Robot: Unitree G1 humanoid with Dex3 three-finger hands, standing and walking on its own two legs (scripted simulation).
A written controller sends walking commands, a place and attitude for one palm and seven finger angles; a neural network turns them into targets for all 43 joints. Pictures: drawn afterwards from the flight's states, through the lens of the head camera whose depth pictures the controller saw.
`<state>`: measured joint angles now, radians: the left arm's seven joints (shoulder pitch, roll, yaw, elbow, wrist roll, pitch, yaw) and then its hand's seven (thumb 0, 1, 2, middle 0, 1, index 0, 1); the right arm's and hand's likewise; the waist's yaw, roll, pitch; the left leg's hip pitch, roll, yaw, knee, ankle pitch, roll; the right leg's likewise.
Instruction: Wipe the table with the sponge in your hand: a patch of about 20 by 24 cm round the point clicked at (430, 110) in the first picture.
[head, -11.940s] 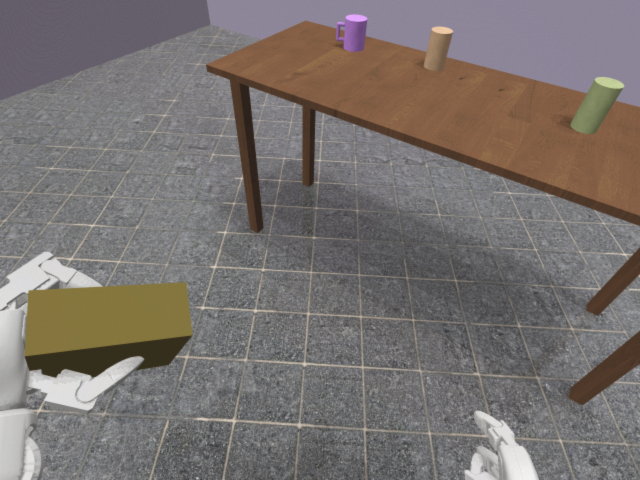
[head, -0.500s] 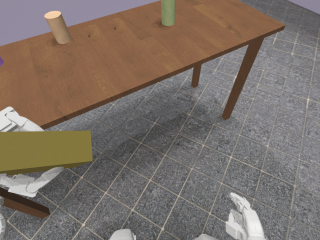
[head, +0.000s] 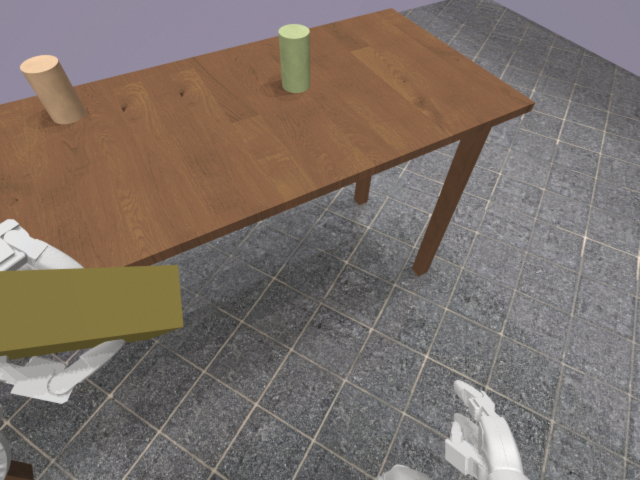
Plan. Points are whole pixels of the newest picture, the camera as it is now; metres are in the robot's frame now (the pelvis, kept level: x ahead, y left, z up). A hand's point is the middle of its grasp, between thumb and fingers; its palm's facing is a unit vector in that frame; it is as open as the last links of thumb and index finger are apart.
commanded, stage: take the last steps up to it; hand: left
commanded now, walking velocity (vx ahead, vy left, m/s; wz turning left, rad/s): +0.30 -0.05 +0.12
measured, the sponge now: (113, 310) +0.23 +0.20 +0.16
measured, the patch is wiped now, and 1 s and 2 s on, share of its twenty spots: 0.00 0.00 0.00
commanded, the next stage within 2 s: come to a stop and stand still in 0.84 s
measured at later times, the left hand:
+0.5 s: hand (162, 232) +0.31 +0.18 +0.17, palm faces +0.47 -0.78 -0.41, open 9.4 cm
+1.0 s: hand (225, 193) +0.37 +0.13 +0.17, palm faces +0.49 -0.75 -0.44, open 9.4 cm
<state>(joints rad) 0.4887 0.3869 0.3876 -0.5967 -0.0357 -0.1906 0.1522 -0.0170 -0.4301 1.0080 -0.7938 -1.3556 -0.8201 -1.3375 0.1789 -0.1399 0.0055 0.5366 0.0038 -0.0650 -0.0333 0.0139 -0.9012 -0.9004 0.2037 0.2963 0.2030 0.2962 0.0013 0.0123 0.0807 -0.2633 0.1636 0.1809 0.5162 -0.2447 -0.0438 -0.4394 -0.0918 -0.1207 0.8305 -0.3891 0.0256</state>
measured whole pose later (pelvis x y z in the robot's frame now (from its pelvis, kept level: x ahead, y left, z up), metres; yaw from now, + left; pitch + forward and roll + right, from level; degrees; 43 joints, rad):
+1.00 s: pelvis +0.18 -0.13 +0.00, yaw +8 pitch +0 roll +2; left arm 0.48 0.34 0.35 -0.51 -0.02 -0.21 0.16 -0.02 -0.43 1.01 -0.79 -1.35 -0.82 -1.34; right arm 0.17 -0.24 -0.02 0.63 -0.01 -0.03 -0.06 0.02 -0.90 -0.90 0.21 0.30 0.20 0.30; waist -0.01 -0.02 0.09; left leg -0.42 0.05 0.12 0.84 -0.39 -0.03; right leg -0.23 -0.11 -0.18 0.52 -0.28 -0.02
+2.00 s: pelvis +0.15 -0.14 +0.00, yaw +5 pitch -2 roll -1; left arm 0.43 0.32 0.35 -0.44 -0.03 -0.19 0.14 -0.02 -0.43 1.01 -0.80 -1.35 -0.82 -1.34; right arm 0.22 -0.22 0.01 0.59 -0.02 -0.12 -0.05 0.02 -0.90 -0.90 0.20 0.30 0.20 0.30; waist 0.01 0.02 0.04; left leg -0.25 0.00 0.03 0.46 -0.19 0.03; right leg -0.21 0.05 -0.06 0.38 -0.14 -0.04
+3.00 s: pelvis +0.23 -0.07 -0.03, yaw +6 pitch -1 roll -1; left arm 0.45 0.37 0.41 -0.53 -0.05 -0.21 0.14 -0.02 -0.43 1.02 -0.80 -1.35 -0.83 -1.34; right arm 0.17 -0.21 -0.02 0.59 -0.01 -0.05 -0.02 0.02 -0.90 -0.90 0.20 0.30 0.20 0.30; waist 0.00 -0.01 0.08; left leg -0.24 -0.10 0.11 0.70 -0.45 0.14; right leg -0.36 -0.05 -0.02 1.01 -0.51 0.00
